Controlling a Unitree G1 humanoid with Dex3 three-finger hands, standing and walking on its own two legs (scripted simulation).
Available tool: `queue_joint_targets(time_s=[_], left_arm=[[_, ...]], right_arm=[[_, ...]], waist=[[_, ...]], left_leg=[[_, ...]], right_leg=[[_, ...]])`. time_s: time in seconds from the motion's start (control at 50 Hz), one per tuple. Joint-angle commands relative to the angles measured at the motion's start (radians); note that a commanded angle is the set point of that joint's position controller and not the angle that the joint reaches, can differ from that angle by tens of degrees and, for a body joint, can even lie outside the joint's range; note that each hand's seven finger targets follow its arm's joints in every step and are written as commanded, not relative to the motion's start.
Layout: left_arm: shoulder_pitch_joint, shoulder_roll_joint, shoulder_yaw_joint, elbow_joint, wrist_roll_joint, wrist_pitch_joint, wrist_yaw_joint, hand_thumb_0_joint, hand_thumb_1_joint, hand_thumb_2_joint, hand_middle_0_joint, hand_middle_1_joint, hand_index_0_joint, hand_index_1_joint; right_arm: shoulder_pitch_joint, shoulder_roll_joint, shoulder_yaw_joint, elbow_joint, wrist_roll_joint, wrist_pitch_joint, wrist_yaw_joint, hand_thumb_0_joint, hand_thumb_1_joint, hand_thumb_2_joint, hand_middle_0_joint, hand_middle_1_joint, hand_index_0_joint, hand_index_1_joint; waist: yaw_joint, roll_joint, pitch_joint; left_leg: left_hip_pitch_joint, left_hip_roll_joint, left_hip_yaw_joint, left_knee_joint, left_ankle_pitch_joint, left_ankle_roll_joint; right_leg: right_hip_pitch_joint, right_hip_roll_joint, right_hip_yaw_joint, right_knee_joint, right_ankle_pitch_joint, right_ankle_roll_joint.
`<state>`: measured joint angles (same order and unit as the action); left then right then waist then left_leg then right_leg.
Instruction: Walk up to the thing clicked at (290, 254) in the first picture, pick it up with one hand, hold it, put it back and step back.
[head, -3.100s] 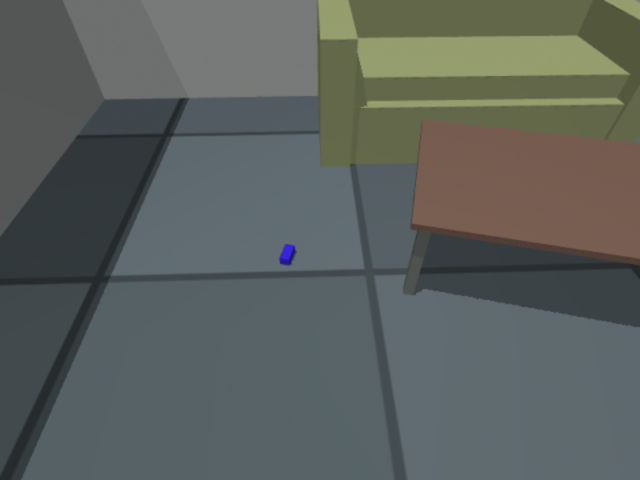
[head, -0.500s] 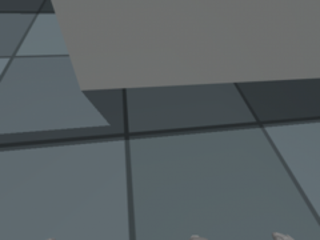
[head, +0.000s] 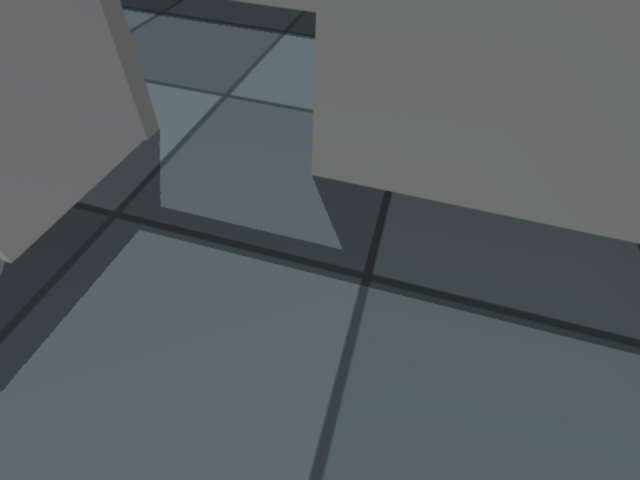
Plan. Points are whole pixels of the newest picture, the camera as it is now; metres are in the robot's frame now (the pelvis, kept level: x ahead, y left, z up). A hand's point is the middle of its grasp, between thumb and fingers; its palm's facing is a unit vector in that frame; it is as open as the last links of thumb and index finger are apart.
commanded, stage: walk up
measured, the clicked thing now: out of the picture -0.08 -1.16 -0.72
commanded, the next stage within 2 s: stand in 1.54 s
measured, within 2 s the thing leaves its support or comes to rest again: neither
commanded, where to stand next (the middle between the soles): +0.09 -0.03 m, yaw +21 degrees
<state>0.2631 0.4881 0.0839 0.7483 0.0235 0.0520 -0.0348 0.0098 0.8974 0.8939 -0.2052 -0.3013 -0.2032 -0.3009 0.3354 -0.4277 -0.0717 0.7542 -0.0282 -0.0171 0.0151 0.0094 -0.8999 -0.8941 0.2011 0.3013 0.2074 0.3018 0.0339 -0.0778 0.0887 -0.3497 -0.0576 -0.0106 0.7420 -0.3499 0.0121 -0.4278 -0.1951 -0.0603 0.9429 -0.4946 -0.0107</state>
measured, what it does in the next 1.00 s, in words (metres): steps on the spot, turning left: right foot, then left foot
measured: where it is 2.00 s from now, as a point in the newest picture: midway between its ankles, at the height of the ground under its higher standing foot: outside the picture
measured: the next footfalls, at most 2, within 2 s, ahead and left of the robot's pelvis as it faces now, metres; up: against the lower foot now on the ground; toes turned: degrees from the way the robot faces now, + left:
right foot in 0.30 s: +0.11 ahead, -0.16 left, +0.00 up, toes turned +16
left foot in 0.60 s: +0.03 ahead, +0.09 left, +0.00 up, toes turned +18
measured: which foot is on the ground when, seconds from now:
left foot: down 0.00-0.32, up 0.34-0.58, down 0.60-1.00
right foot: up 0.00-0.28, down 0.30-1.00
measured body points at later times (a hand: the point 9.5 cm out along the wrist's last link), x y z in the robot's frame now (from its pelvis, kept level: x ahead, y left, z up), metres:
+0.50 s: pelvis -0.01 -0.05 +0.01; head +0.02 -0.05 +0.46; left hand -0.03 +0.27 -0.10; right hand +0.18 -0.34 -0.09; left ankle -0.01 +0.08 -0.66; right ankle +0.04 -0.17 -0.71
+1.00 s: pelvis +0.00 -0.04 +0.01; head +0.01 -0.04 +0.46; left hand -0.06 +0.27 -0.11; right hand +0.20 -0.31 -0.10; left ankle +0.00 +0.07 -0.71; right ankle +0.07 -0.17 -0.71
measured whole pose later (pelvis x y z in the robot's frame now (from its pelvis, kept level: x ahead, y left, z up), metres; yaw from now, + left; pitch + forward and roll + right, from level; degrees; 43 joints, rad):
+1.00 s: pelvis +0.00 -0.04 +0.01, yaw +22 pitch -2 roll +0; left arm 0.24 0.38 0.01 0.95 0.02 -0.01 -0.03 0.01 0.90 0.89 -0.21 -0.30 -0.20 -0.30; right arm 0.21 -0.39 -0.03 0.98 -0.01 -0.03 0.01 0.01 -0.90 -0.89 0.20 0.30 0.21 0.30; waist 0.02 -0.01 0.05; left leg -0.31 -0.04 -0.04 0.65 -0.28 0.01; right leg -0.28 -0.09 -0.06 0.66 -0.34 0.03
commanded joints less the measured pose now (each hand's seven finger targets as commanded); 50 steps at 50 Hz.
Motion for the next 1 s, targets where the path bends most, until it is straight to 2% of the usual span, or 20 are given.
queue_joint_targets(time_s=[0.0, 0.08, 0.26, 0.28, 0.3, 0.32, 0.34, 0.4, 0.5, 0.56, 0.58, 0.6, 0.62, 0.64, 0.7, 0.78, 0.82, 0.86, 0.92, 0.98], left_arm=[[-0.016, 0.157, 0.042, -0.074, -0.018, -0.041, 0.019, 0.0, 0.9, 0.9, -0.2, -0.3, -0.2, -0.3], [0.004, 0.137, 0.048, -0.051, -0.007, -0.035, 0.015, 0.0, 0.9, 0.9, -0.2, -0.3, -0.2, -0.3], [0.055, 0.101, 0.045, -0.032, -0.003, -0.061, 0.027, 0.0, 0.9, 0.9, -0.2, -0.3, -0.2, -0.3], [0.096, 0.134, 0.056, -0.022, 0.01, -0.074, 0.035, 0.0, 0.9, 0.9, -0.2, -0.3, -0.2, -0.3], [0.09, 0.237, 0.076, -0.035, 0.026, -0.083, 0.038, 0.0, 0.9, 0.9, -0.2, -0.3, -0.2, -0.3], [-0.033, 0.311, 0.086, -0.059, 0.019, -0.081, 0.03, 0.0, 0.9, 0.9, -0.2, -0.3, -0.2, -0.3], [-0.056, 0.276, 0.081, -0.06, 0.006, -0.08, 0.026, 0.0, 0.9, 0.9, -0.2, -0.3, -0.2, -0.3], [-0.052, 0.206, 0.058, -0.016, 0.016, -0.092, 0.032, 0.0, 0.9, 0.9, -0.2, -0.3, -0.2, -0.3], [0.005, 0.191, 0.051, -0.007, 0.015, -0.086, 0.016, 0.0, 0.9, 0.9, -0.2, -0.3, -0.2, -0.3], [-0.008, 0.144, 0.019, -0.013, -0.007, -0.071, 0.01, 0.0, 0.9, 0.9, -0.2, -0.3, -0.2, -0.3], [-0.002, 0.098, 0.002, -0.011, -0.008, -0.069, 0.012, 0.0, 0.9, 0.9, -0.2, -0.3, -0.2, -0.3], [0.004, 0.032, -0.017, -0.019, -0.02, -0.067, 0.009, 0.0, 0.9, 0.9, -0.2, -0.3, -0.2, -0.3], [-0.03, 0.115, 0.012, 0.007, -0.023, -0.059, 0.022, 0.0, 0.9, 0.9, -0.2, -0.3, -0.2, -0.3], [-0.034, 0.145, 0.016, 0.015, -0.018, -0.058, 0.023, 0.0, 0.9, 0.9, -0.2, -0.3, -0.2, -0.3], [0.03, 0.123, 0.012, 0.066, -0.022, -0.068, 0.024, 0.0, 0.9, 0.9, -0.2, -0.3, -0.2, -0.3], [0.084, 0.112, 0.012, 0.127, -0.006, -0.082, 0.027, 0.0, 0.9, 0.9, -0.2, -0.3, -0.2, -0.3], [0.023, 0.201, 0.024, 0.111, 0.01, -0.096, 0.032, 0.0, 0.9, 0.9, -0.2, -0.3, -0.2, -0.3], [-0.102, 0.206, 0.019, 0.086, 0.004, -0.095, 0.027, 0.0, 0.9, 0.9, -0.2, -0.3, -0.2, -0.3], [-0.112, 0.143, -0.012, 0.114, -0.006, -0.091, 0.027, 0.0, 0.9, 0.9, -0.2, -0.3, -0.2, -0.3], [-0.088, 0.112, -0.019, 0.149, -0.018, -0.087, 0.024, 0.0, 0.9, 0.9, -0.2, -0.3, -0.2, -0.3]], right_arm=[[-0.02, -0.292, -0.073, -0.071, 0.013, -0.05, -0.057, 0.0, -0.9, -0.9, 0.2, 0.3, 0.2, 0.3], [0.003, -0.256, -0.058, -0.067, 0.014, -0.056, -0.062, 0.0, -0.9, -0.9, 0.2, 0.3, 0.2, 0.3], [-0.057, -0.255, -0.046, -0.102, 0.013, -0.02, -0.068, 0.0, -0.9, -0.9, 0.2, 0.3, 0.2, 0.3], [-0.048, -0.203, -0.029, -0.102, 0.023, -0.017, -0.067, 0.0, -0.9, -0.9, 0.2, 0.3, 0.2, 0.3], [-0.047, -0.129, -0.01, -0.114, 0.031, -0.015, -0.069, 0.0, -0.9, -0.9, 0.2, 0.3, 0.2, 0.3], [-0.047, -0.185, -0.03, -0.105, 0.019, -0.018, -0.088, 0.0, -0.9, -0.9, 0.2, 0.3, 0.2, 0.3], [-0.053, -0.246, -0.045, -0.072, 0.012, -0.021, -0.087, 0.0, -0.9, -0.9, 0.2, 0.3, 0.2, 0.3], [-0.052, -0.219, -0.048, -0.018, 0.014, -0.024, -0.048, 0.0, -0.9, -0.9, 0.2, 0.3, 0.2, 0.3], [-0.06, -0.157, -0.036, 0.02, 0.014, -0.038, -0.018, 0.0, -0.9, -0.9, 0.2, 0.3, 0.2, 0.3], [-0.021, -0.147, -0.038, 0.058, 0.013, -0.053, -0.031, 0.0, -0.9, -0.9, 0.2, 0.3, 0.2, 0.3], [-0.005, -0.163, -0.042, 0.062, 0.006, -0.061, -0.037, 0.0, -0.9, -0.9, 0.2, 0.3, 0.2, 0.3], [-0.042, -0.234, -0.052, 0.042, -0.006, -0.069, -0.041, 0.0, -0.9, -0.9, 0.2, 0.3, 0.2, 0.3], [-0.038, -0.32, -0.07, 0.047, 0.009, -0.063, -0.041, 0.0, -0.9, -0.9, 0.2, 0.3, 0.2, 0.3], [-0.056, -0.301, -0.066, 0.048, 0.011, -0.061, -0.04, 0.0, -0.9, -0.9, 0.2, 0.3, 0.2, 0.3], [-0.116, -0.249, -0.034, 0.055, 0.018, -0.062, -0.044, 0.0, -0.9, -0.9, 0.2, 0.3, 0.2, 0.3], [-0.201, -0.2, -0.009, 0.06, 0.025, -0.033, -0.03, 0.0, -0.9, -0.9, 0.2, 0.3, 0.2, 0.3], [-0.175, -0.144, 0.002, 0.074, 0.028, -0.018, -0.026, 0.0, -0.9, -0.9, 0.2, 0.3, 0.2, 0.3], [-0.123, -0.179, -0.013, 0.135, 0.024, -0.017, -0.029, 0.0, -0.9, -0.9, 0.2, 0.3, 0.2, 0.3], [-0.095, -0.156, -0.012, 0.178, 0.024, -0.039, -0.026, 0.0, -0.9, -0.9, 0.2, 0.3, 0.2, 0.3], [-0.188, -0.209, -0.004, 0.173, 0.025, -0.049, -0.022, 0.0, -0.9, -0.9, 0.2, 0.3, 0.2, 0.3]], waist=[[-0.002, 0.158, -0.033], [-0.017, 0.23, -0.082], [0.021, 0.228, -0.143], [0.04, 0.155, -0.171], [0.044, -0.087, -0.124], [0.001, -0.195, -0.104], [-0.005, -0.087, -0.023], [-0.011, -0.033, 0.053], [0.026, -0.13, -0.058], [-0.025, -0.067, -0.103], [-0.043, -0.005, -0.129], [-0.028, 0.21, -0.141], [-0.06, 0.221, -0.102], [-0.048, 0.16, -0.065], [-0.021, 0.201, -0.046], [0.021, 0.179, -0.052], [-0.002, -0.047, -0.007], [-0.049, -0.026, 0.017], [-0.064, -0.011, -0.059], [-0.012, 0.068, -0.083]], left_leg=[[0.14, 0.279, -0.503, -0.307, 0.151, 0.219], [0.065, 0.226, -0.41, -0.232, 0.415, 0.198], [-0.066, 0.134, -0.414, -0.052, 0.327, 0.174], [-0.124, 0.082, -0.333, 0.075, 0.286, 0.115], [-0.325, -0.073, -0.181, 0.279, 0.02, 0.042], [-0.338, -0.017, -0.103, 0.397, -0.309, 0.013], [-0.322, 0.008, -0.143, 0.469, -0.276, 0.0], [-0.252, 0.042, -0.069, 0.344, -0.104, 0.009], [-0.061, 0.01, 0.041, -0.005, -0.1, -0.006], [0.18, -0.015, 0.06, -0.24, 0.082, 0.015], [0.275, 0.032, -0.052, -0.281, 0.049, 0.036], [0.305, 0.254, -0.448, -0.352, -0.048, 0.126], [0.145, 0.377, -0.58, -0.396, -0.143, 0.261], [0.106, 0.369, -0.549, -0.397, -0.122, 0.276], [0.058, 0.291, -0.378, -0.327, 0.134, 0.207], [-0.144, 0.176, -0.225, -0.259, -0.051, 0.099], [-0.187, 0.032, -0.111, -0.064, -0.176, 0.03], [-0.024, 0.041, -0.039, 0.049, -0.164, 0.004], [0.156, 0.066, -0.108, -0.227, 0.081, 0.034], [0.037, 0.2, -0.326, -0.328, 0.004, 0.098]], right_leg=[[-0.252, 0.047, 0.131, 0.163, 0.003, -0.004], [-0.103, 0.094, 0.073, 0.117, 0.027, -0.009], [0.169, 0.206, 0.03, -0.321, 0.102, -0.049], [0.273, 0.122, 0.159, -0.438, 0.106, -0.082], [0.328, -0.117, 0.501, -0.58, 0.043, -0.15], [0.223, -0.328, 0.733, -0.658, 0.045, -0.311], [0.143, -0.324, 0.732, -0.692, 0.0, -0.322], [0.093, -0.12, 0.339, -0.588, 0.029, -0.198], [0.185, -0.063, 0.18, -0.496, 0.163, -0.193], [0.091, -0.039, 0.1, -0.356, 0.266, -0.14], [0.014, -0.023, 0.079, -0.255, 0.251, -0.105], [-0.149, 0.086, 0.017, -0.128, 0.083, -0.02], [-0.09, 0.102, 0.044, -0.057, -0.123, -0.016], [-0.079, 0.09, 0.078, -0.005, -0.127, -0.019], [-0.021, 0.079, 0.078, -0.092, -0.013, -0.022], [0.251, 0.142, 0.027, -0.378, 0.169, -0.037], [0.165, -0.068, 0.372, -0.629, -0.111, -0.113], [0.022, -0.174, 0.41, -0.664, -0.148, -0.202], [0.025, -0.022, 0.169, -0.494, 0.183, -0.084], [0.151, 0.102, 0.069, -0.418, 0.095, -0.018]])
